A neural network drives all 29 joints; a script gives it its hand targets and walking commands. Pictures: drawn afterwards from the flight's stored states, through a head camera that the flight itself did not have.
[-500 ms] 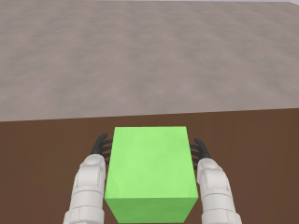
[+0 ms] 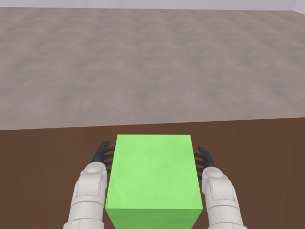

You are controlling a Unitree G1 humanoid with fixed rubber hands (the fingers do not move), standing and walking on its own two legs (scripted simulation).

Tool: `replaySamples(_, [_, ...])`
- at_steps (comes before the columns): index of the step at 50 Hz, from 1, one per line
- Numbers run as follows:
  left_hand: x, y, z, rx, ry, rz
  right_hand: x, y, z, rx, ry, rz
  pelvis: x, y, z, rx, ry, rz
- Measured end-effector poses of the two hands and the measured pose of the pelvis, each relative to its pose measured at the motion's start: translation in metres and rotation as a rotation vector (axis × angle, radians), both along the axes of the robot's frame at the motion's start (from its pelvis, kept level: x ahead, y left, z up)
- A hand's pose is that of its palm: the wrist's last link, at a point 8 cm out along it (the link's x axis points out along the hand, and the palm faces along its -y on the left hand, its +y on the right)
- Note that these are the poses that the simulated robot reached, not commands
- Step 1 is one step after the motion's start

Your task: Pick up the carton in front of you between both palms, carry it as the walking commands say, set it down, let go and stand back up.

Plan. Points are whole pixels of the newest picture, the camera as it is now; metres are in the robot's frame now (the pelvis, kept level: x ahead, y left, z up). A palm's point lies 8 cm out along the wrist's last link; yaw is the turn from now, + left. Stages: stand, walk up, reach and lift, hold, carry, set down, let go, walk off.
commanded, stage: reach and lift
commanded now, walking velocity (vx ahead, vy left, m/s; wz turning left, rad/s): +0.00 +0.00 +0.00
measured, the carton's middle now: (153, 187) +0.28 +0.00 -0.05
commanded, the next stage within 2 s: hold in 0.02 s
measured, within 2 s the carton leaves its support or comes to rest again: neither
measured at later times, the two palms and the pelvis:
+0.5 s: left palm (96, 164) +0.29 +0.15 +0.06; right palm (209, 169) +0.28 -0.15 +0.05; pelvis -0.01 +0.00 +0.00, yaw +1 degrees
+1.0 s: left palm (95, 124) +0.40 +0.18 +0.09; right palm (194, 123) +0.42 -0.12 +0.09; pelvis +0.18 +0.01 +0.00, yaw +2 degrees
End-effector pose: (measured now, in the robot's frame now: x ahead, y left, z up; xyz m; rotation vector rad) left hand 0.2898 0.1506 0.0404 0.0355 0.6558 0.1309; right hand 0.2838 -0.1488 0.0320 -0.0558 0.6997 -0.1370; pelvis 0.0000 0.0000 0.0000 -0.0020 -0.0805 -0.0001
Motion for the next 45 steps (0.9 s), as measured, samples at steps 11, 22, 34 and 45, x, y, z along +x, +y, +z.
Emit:
replaySamples(11, [-0.005, 0.001, 0.018, -0.004, -0.031, 0.004, -0.005, 0.001, 0.017, 0.002, -0.028, -0.004, -0.004, 0.001, 0.001, 0.0, -0.029, -0.003])
replaySamples(22, [-0.008, -0.001, 0.017, -0.01, -0.023, 0.011, -0.007, 0.0, 0.016, 0.005, -0.019, -0.007, -0.012, -0.001, -0.002, -0.003, 0.0, 0.011])
replaySamples(34, [0.025, 0.019, 0.043, -0.063, -0.103, 0.038, 0.028, 0.019, 0.049, 0.029, -0.1, -0.03, 0.028, 0.017, -0.004, -0.015, 0.132, -0.019])
replaySamples(45, [0.083, 0.005, 0.051, -0.086, -0.057, 0.048, 0.087, 0.004, 0.058, 0.078, -0.058, -0.065, 0.123, 0.004, -0.006, -0.011, 0.178, 0.035])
